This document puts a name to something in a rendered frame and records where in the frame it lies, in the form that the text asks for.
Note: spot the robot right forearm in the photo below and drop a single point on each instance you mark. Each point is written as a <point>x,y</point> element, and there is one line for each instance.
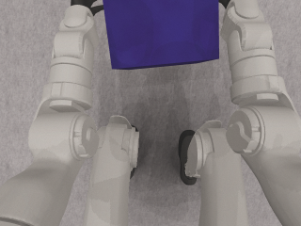
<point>252,57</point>

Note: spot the carton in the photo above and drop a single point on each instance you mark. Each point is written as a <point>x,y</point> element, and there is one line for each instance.
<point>146,34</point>

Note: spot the robot right thigh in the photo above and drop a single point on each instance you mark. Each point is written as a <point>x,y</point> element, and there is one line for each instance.
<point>223,194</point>

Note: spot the right robot foot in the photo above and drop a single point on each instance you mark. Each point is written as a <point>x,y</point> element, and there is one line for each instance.
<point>184,142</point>

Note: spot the robot left upper arm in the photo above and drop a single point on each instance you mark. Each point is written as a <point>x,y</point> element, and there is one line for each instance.
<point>60,142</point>

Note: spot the robot left forearm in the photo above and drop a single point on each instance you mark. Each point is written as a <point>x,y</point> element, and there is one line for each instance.
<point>72,62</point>

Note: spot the left robot hand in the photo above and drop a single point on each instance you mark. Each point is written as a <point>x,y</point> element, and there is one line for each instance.
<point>88,4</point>

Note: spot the right robot hand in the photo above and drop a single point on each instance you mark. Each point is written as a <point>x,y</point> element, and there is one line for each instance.
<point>224,3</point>

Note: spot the robot right upper arm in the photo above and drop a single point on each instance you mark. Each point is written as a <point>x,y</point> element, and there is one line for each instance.
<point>269,140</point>

